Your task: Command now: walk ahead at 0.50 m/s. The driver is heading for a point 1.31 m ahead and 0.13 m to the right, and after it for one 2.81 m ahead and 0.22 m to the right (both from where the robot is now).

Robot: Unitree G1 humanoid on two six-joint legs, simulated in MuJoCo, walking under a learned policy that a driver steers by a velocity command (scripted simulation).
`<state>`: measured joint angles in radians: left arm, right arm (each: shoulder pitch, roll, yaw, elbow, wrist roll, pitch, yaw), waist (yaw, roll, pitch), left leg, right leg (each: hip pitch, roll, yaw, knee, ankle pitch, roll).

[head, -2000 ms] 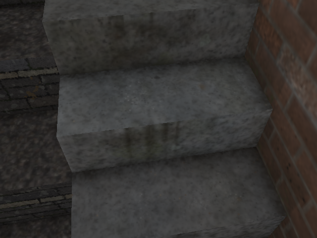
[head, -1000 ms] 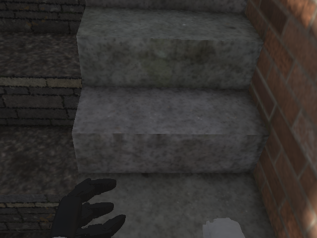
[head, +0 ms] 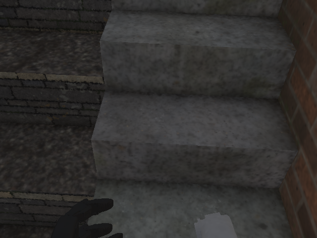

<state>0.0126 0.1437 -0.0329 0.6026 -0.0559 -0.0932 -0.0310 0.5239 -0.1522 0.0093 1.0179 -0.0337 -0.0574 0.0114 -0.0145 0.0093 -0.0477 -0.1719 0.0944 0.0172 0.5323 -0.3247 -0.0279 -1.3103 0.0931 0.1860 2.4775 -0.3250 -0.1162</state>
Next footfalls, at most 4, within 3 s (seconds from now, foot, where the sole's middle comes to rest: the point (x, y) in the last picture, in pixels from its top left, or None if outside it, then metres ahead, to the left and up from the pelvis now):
0.16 right None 0.21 -0.15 -0.58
0.50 left None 0.30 0.09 -0.40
0.70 left None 0.27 0.12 -0.58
1.06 right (197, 211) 0.50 -0.10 -0.36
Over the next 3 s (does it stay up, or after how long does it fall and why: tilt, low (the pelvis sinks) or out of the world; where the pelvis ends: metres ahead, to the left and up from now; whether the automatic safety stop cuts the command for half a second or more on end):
stays up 0.75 -0.15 0.69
